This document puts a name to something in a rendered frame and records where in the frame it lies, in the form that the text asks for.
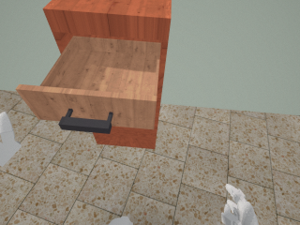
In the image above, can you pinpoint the right robot hand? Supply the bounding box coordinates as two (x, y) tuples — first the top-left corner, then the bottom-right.
(221, 184), (259, 225)

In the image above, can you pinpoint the cabinet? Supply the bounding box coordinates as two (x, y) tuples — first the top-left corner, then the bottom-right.
(43, 0), (172, 149)

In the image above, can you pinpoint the handle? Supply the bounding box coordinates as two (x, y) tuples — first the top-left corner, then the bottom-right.
(58, 109), (113, 134)

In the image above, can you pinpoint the left robot hand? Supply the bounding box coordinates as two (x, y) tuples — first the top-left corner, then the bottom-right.
(0, 112), (22, 167)

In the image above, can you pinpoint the drawer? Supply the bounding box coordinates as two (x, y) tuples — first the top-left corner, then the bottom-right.
(16, 36), (161, 130)

